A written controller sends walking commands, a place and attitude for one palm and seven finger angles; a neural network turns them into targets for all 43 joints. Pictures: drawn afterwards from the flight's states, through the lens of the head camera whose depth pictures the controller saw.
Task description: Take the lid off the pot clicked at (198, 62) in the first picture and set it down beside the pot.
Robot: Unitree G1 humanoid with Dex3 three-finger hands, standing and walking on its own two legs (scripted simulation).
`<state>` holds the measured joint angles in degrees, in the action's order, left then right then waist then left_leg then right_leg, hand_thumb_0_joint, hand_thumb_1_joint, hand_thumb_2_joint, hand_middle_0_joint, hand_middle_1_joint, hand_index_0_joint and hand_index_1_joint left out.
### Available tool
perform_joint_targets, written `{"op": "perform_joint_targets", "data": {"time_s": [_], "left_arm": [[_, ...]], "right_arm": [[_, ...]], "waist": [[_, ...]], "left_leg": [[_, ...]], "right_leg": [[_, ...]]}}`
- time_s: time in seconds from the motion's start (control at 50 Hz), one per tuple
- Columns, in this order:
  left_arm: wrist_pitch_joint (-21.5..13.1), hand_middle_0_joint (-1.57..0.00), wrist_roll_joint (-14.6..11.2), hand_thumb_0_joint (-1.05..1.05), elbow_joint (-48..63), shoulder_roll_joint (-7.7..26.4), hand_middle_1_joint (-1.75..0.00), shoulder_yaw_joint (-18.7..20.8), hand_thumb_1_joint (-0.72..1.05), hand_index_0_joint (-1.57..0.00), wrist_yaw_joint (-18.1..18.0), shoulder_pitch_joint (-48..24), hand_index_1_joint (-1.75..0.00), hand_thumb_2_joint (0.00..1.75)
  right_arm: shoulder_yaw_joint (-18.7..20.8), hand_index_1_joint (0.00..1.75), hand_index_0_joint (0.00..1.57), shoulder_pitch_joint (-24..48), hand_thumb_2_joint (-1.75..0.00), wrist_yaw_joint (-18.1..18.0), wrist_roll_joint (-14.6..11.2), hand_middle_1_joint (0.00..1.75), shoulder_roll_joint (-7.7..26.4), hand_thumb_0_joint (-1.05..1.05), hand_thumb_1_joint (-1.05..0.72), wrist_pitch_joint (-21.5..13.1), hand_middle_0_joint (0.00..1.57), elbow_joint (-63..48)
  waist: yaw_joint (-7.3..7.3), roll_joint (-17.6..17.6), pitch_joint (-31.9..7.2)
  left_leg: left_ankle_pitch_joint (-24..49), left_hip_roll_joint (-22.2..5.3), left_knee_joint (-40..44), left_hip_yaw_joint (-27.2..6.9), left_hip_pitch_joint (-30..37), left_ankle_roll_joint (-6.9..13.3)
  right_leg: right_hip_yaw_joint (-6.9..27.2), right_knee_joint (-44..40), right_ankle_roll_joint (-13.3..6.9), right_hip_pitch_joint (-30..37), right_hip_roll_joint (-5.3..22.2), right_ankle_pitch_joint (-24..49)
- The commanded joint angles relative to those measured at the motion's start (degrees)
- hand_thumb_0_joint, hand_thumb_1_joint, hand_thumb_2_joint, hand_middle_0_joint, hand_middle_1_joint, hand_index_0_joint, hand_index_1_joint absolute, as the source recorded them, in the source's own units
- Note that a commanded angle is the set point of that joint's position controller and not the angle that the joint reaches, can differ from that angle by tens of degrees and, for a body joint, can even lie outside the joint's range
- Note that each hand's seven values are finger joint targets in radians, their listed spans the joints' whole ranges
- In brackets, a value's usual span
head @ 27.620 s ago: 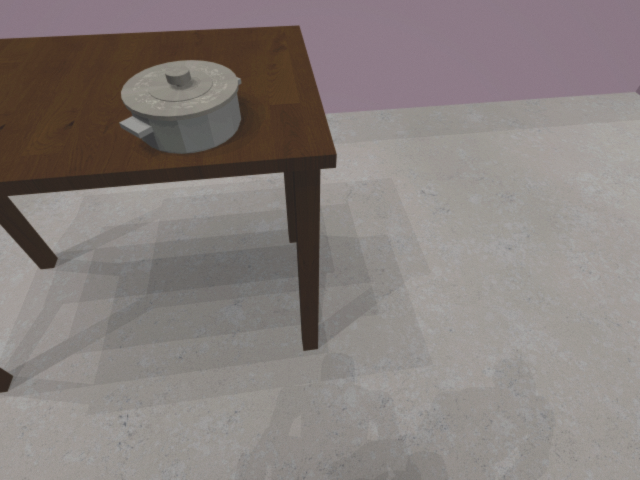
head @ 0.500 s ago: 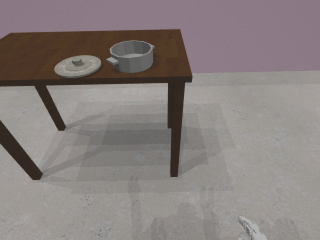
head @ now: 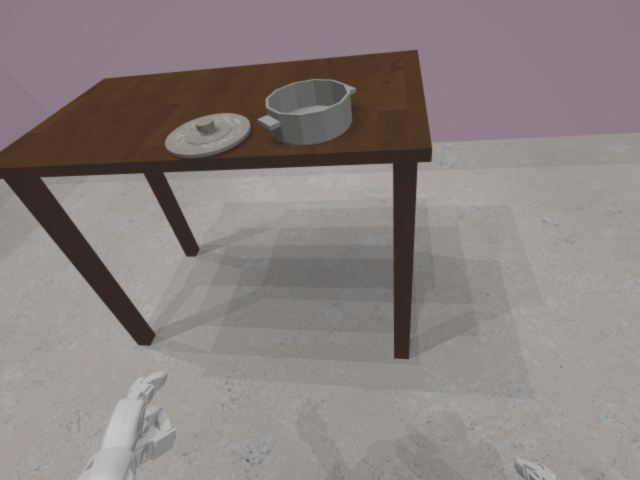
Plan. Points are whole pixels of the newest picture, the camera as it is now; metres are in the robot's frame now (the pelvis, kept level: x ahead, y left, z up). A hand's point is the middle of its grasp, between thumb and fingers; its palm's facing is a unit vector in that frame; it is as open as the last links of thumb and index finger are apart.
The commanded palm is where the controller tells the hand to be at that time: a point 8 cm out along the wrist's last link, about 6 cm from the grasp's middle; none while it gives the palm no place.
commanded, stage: stop stepping back and stand still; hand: left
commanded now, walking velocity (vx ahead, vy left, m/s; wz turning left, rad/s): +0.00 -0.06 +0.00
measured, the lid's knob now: (205, 124) +0.83 +0.29 +0.11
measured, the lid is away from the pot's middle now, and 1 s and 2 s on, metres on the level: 0.24 0.24 0.24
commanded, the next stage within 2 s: let the arm hang, fingers relaxed in 0.14 s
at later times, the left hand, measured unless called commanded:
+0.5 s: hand out of the picture -0.02 +0.20 -0.15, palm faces -0.02 -0.97 -0.25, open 7.3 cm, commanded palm none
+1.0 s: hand out of the picture +0.05 +0.19 -0.15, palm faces -0.03 -0.98 -0.20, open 7.3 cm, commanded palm none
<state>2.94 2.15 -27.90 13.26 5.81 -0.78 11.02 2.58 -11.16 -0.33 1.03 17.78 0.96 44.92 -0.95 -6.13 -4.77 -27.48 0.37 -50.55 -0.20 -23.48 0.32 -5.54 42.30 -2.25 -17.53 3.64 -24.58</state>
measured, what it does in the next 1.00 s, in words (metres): stands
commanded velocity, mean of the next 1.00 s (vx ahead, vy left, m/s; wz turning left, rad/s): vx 0.00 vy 0.00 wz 0.00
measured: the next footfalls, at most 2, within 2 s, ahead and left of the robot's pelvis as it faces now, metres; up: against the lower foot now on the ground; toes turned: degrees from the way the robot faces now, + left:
none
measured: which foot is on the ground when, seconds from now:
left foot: down 0.00-1.00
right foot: down 0.00-1.00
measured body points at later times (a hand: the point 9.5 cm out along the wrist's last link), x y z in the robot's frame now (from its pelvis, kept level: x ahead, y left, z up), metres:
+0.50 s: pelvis +0.01 +0.02 +0.02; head +0.04 -0.01 +0.47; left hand -0.02 +0.25 -0.13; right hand -0.02 -0.19 -0.15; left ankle +0.04 +0.16 -0.72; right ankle -0.02 -0.09 -0.72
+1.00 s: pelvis +0.04 +0.02 +0.02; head +0.05 +0.00 +0.47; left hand +0.05 +0.24 -0.14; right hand +0.00 -0.19 -0.15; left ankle +0.04 +0.16 -0.72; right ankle -0.02 -0.09 -0.72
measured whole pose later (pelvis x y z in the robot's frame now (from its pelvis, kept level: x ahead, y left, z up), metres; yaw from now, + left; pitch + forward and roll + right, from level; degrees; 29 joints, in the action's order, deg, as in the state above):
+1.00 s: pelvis +0.04 +0.02 +0.02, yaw -4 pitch -1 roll +0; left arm -0.3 0.0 -68.1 6.9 1.3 -2.3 14.0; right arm 1.3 -17.6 -2.4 0.8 7.2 1.3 64.3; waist -1.7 -1.8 2.6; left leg -14.4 -3.2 -26.5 2.6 -11.4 -1.8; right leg -2.5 25.2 -0.8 -6.3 0.1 -18.2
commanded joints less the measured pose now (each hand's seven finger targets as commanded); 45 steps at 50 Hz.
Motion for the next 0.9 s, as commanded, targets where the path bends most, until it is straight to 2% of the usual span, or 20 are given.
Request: {"op": "perform_joint_targets", "data": {"time_s": [0.0, 0.02, 0.04, 0.06, 0.08, 0.1, 0.12, 0.14, 0.16, 0.18, 0.2, 0.22, 0.24, 0.26, 0.38, 0.42, 0.44, 0.58, 0.7, 0.88], "left_arm": [[-2.21, -0.2, -0.42, 0.0, -6.2, 9.46, -0.3, -0.48, 0.9, -0.2, -0.7, -1.07, -0.3, 0.9], [-2.48, -0.2, -0.99, 0.0, -9.77, 9.6, -0.3, -1.02, 0.9, -0.2, -0.59, -1.26, -0.3, 0.9], [-2.58, -0.2, -1.6, 0.0, -12.84, 8.42, -0.3, -1.64, 0.9, -0.2, -0.37, 0.37, -0.3, 0.9], [-2.41, -0.2, -2.08, 0.0, -15.37, 6.89, -0.3, -2.19, 0.9, -0.2, -0.28, 3.04, -0.3, 0.9], [-2.44, -0.2, -2.63, 0.0, -18.55, 4.89, -0.3, -2.71, 0.9, -0.2, -0.24, 4.99, -0.3, 0.9], [-2.48, -0.2, -2.04, 0.0, -20.13, 2.1, -0.3, -1.8, 0.9, -0.2, -0.33, 7.28, -0.3, 0.9], [-2.45, -0.2, -1.8, 0.0, -21.74, 1.52, -0.3, -1.59, 0.9, -0.2, -0.15, 7.63, -0.3, 0.9], [-2.32, -0.2, -1.94, 0.0, -24.25, 2.96, -0.3, -1.91, 0.9, -0.2, 0.09, 6.65, -0.3, 0.9], [-2.31, -0.2, -2.14, 0.0, -25.82, 3.5, -0.3, -2.12, 0.9, -0.2, 0.23, 6.62, -0.3, 0.9], [-2.63, -0.2, -2.15, 0.0, -27.59, 3.0, -0.3, -2.59, 0.9, -0.2, 0.26, 7.75, -0.3, 0.9], [-3.05, -0.2, -2.06, 0.0, -29.49, 2.96, -0.3, -2.95, 0.9, -0.2, 0.07, 8.08, -0.3, 0.9], [-3.43, -0.2, -2.08, 0.0, -30.81, 3.23, -0.3, -3.28, 0.9, -0.2, -0.22, 7.65, -0.3, 0.9], [-3.74, -0.2, -2.12, 0.0, -31.83, 2.97, -0.3, -3.6, 0.9, -0.2, -0.51, 6.72, -0.3, 0.9], [-3.87, -0.2, -2.1, 0.0, -32.57, 2.82, -0.3, -3.75, 0.9, -0.2, -0.64, 5.66, -0.3, 0.9], [-3.42, -0.2, -2.15, 0.0, -37.59, 1.18, -0.3, -4.4, 0.9, -0.2, -1.26, 7.11, -0.3, 0.9], [-3.35, -0.2, -2.15, 0.0, -38.77, 0.53, -0.3, -4.48, 0.9, -0.2, -1.43, 7.83, -0.3, 0.9], [-3.38, -0.2, -2.15, 0.0, -39.21, 0.33, -0.3, -4.48, 0.9, -0.2, -1.53, 8.04, -0.3, 0.9], [-3.33, -0.2, -2.11, 0.0, -39.62, -0.63, -0.3, -4.03, 0.9, -0.2, -1.9, 7.29, -0.3, 0.9], [-3.42, -0.2, -2.12, 0.0, -39.42, -0.88, -0.3, -3.65, 0.9, -0.2, -1.93, 6.47, -0.3, 0.9], [-3.5, -0.2, -2.06, 0.0, -38.95, -0.83, -0.3, -3.5, 0.9, -0.2, -1.81, 6.09, -0.3, 0.9]], "right_arm": [[0.97, 0.3, 0.2, -1.63, -0.9, -0.02, 0.04, 0.3, 0.75, 0.0, -0.9, 0.56, 0.2, -4.43], [0.57, 0.3, 0.2, -4.02, -0.9, 0.25, 0.05, 0.3, 0.18, 0.0, -0.9, 0.5, 0.2, -2.1], [0.21, 0.3, 0.2, -5.58, -0.9, 0.34, 0.15, 0.3, 0.79, 0.0, -0.9, 0.03, 0.2, -0.6], [0.34, 0.3, 0.2, -5.08, -0.9, 0.05, 0.31, 0.3, 3.79, 0.0, -0.9, -0.29, 0.2, -0.11], [0.34, 0.3, 0.2, -4.31, -0.9, -0.55, 0.52, 0.3, 4.91, 0.0, -0.9, -0.24, 0.2, 0.32], [0.82, 0.3, 0.2, -4.86, -0.9, -1.05, 1.11, 0.3, 4.38, 0.0, -0.9, 0.09, 0.2, 0.57], [1.06, 0.3, 0.2, -3.96, -0.9, -1.29, 1.08, 0.3, 3.84, 0.0, -0.9, 0.29, 0.2, 0.93], [0.92, 0.3, 0.2, -3.56, -0.9, -1.26, 0.79, 0.3, 2.75, 0.0, -0.9, 0.43, 0.2, 2.05], [0.75, 0.3, 0.2, -3.69, -0.9, -1.47, 0.4, 0.3, 1.93, 0.0, -0.9, 0.88, 0.2, 2.63], [0.49, 0.3, 0.2, -4.76, -0.9, -1.6, 0.1, 0.3, 0.47, 0.0, -0.9, 0.91, 0.2, 3.7], [0.4, 0.3, 0.2, -5.75, -0.9, -1.67, -0.19, 0.3, -1.01, 0.0, -0.9, 0.82, 0.2, 4.87], [0.27, 0.3, 0.2, -7.67, -0.9, -1.62, -0.38, 0.3, -2.22, 0.0, -0.9, 0.83, 0.2, 5.9], [0.21, 0.3, 0.2, -9.27, -0.9, -1.59, -0.45, 0.3, -3.01, 0.0, -0.9, 0.88, 0.2, 7.13], [0.2, 0.3, 0.2, -10.83, -0.9, -1.53, -0.51, 0.3, -3.51, 0.0, -0.9, 0.89, 0.2, 8.4], [-0.2, 0.3, 0.2, -11.73, -0.9, -1.73, -0.64, 0.3, -3.96, 0.0, -0.9, 0.55, 0.2, 13.33], [-0.33, 0.3, 0.2, -11.54, -0.9, -1.84, -0.65, 0.3, -4.18, 0.0, -0.9, 0.39, 0.2, 14.29], [-0.36, 0.3, 0.2, -11.64, -0.9, -1.86, -0.68, 0.3, -4.38, 0.0, -0.9, 0.3, 0.2, 14.72], [-0.4, 0.3, 0.2, -11.03, -0.9, -1.93, -0.51, 0.3, -6.1, 0.0, -0.9, -0.05, 0.2, 16.94], [-0.44, 0.3, 0.2, -11.33, -0.9, -2.21, -0.4, 0.3, -7.06, 0.0, -0.9, -0.2, 0.2, 18.0], [-0.33, 0.3, 0.2, -11.35, -0.9, -2.4, -0.42, 0.3, -6.77, 0.0, -0.9, -0.08, 0.2, 18.12]], "waist": [[-1.77, 18.15, 7.78], [-2.87, 9.88, 6.77], [-2.53, -0.59, 5.38], [-0.89, -11.47, 4.14], [-0.1, -14.7, 3.5], [0.0, -12.92, 2.43], [0.74, -15.27, 3.05], [0.71, -18.07, 3.26], [0.74, -15.4, 3.93], [1.0, -11.36, 2.6], [0.75, -5.54, 2.1], [-0.14, 0.87, 1.32], [-1.08, 5.03, 1.51], [-1.79, 6.54, 2.22], [-0.91, 5.92, 8.75], [-0.5, 6.55, 9.37], [-0.4, 7.75, 8.8], [0.08, 5.93, 9.59], [0.05, 4.8, 9.45], [-0.3, 4.7, 8.82]], "left_leg": [[3.91, -0.94, 8.77, 2.56, 0.26, 0.03], [13.5, -1.62, 16.48, 2.35, 6.72, -0.15], [26.52, -4.33, 22.12, -2.89, 10.99, 1.2], [27.8, -9.9, 25.86, -11.72, 12.3, 4.08], [21.62, -12.96, 29.66, -15.04, 9.47, 6.93], [7.85, -13.04, 32.24, -15.22, 5.56, 7.43], [0.02, -10.91, 33.33, -14.22, 2.27, 5.97], [-0.06, -9.3, 33.74, -12.14, 2.15, 4.39], [1.92, -9.1, 32.99, -10.71, 2.05, 3.76], [4.68, -8.24, 30.82, -8.47, 2.75, 3.13], [9.95, -6.6, 26.65, -5.55, 4.67, 2.26], [14.1, -5.41, 22.88, -2.96, 7.13, 1.36], [16.46, -4.79, 21.12, -1.49, 9.55, 0.78], [17.92, -5.1, 21.65, -1.63, 11.52, 0.6], [19.65, -6.85, 26.17, -2.14, 11.67, 1.08], [19.55, -6.85, 27.0, -2.0, 11.3, 1.15], [19.85, -6.91, 27.23, -1.76, 11.45, 1.2], [20.57, -6.57, 28.1, -1.26, 11.12, 1.16], [23.94, -6.59, 27.74, -0.77, 11.5, 1.28], [25.43, -6.82, 27.23, -0.3, 13.53, 1.29]], "right_leg": [[8.79, -13.7, -4.46, 3.24, 10.29, 46.24], [8.46, -12.57, -2.83, 1.03, 8.91, 36.88], [6.6, -9.37, 0.1, -0.97, 4.79, 24.76], [4.26, -7.52, 2.26, -3.03, 0.28, 9.48], [3.33, -7.95, 2.52, -0.31, -1.79, 1.18], [4.04, -8.0, 1.29, 3.39, -3.13, -1.33], [3.63, -9.88, 0.78, 4.41, -3.56, 0.74], [3.26, -11.01, 0.76, 5.18, -3.0, 3.78], [3.64, -13.01, 0.77, 6.59, -2.8, 5.42], [4.99, -16.26, 0.63, 8.5, -1.91, 8.0], [6.62, -19.28, 0.05, 8.94, -0.07, 11.19], [8.48, -21.17, -0.7, 8.43, 2.01, 13.67], [9.82, -22.64, -1.32, 6.8, 3.61, 15.12], [9.33, -23.15, -1.63, 4.76, 3.75, 14.98], [6.57, -23.12, -0.32, 2.69, 1.25, 12.15], [6.58, -23.03, -0.12, 3.54, 0.98, 12.45], [6.62, -23.04, -0.05, 4.28, 1.1, 12.94], [6.78, -22.35, 0.02, 5.11, 1.08, 13.85], [6.72, -21.69, 0.09, 6.64, 1.26, 18.42], [6.81, -21.86, 0.23, 6.86, 1.15, 21.02]]}}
